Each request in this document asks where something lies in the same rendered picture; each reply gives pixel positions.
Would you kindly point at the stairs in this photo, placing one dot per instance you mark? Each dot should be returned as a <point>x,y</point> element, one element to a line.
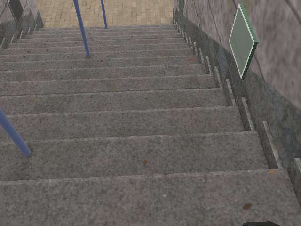
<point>141,104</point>

